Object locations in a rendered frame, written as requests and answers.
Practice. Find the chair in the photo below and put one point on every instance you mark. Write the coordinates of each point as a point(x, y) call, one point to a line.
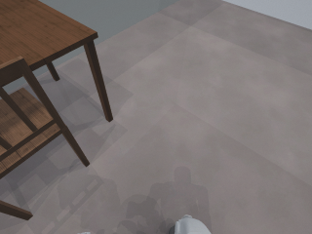
point(26, 125)

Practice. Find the table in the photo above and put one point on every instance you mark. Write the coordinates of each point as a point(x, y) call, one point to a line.
point(41, 34)

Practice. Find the robot right thigh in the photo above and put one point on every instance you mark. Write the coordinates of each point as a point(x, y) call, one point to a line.
point(189, 225)

